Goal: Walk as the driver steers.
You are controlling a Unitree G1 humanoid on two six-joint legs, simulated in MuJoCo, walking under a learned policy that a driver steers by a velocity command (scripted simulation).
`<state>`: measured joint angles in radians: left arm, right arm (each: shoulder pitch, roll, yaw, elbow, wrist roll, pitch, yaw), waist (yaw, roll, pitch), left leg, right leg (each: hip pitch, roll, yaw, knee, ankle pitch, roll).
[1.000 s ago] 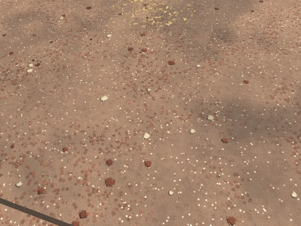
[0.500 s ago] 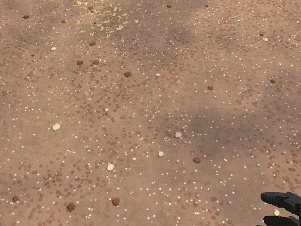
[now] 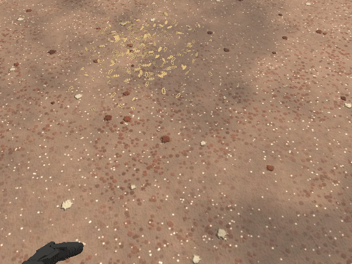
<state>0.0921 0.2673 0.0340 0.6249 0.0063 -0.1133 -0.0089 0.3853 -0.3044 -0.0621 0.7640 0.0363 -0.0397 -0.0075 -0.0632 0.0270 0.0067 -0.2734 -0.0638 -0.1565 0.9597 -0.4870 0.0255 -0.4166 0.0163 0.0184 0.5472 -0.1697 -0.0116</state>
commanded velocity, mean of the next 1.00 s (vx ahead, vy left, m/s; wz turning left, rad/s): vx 0.50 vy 0.00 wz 0.00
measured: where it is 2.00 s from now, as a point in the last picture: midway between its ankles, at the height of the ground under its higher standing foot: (173, 141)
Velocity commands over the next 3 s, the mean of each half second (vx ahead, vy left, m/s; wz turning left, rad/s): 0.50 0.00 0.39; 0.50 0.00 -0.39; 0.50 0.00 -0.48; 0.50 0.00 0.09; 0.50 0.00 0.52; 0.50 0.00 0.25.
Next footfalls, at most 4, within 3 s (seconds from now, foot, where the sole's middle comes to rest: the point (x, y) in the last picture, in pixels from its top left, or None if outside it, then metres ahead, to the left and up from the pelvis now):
0.42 left None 0.36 0.19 -0.76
0.98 right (178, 212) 0.69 -0.01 -0.76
1.46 left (142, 153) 1.00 0.14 -0.76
1.94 right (204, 120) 1.18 -0.17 -0.76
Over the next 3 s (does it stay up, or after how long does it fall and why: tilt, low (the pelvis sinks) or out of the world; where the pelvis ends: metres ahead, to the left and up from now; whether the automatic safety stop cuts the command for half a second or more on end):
stays up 1.64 0.00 -0.01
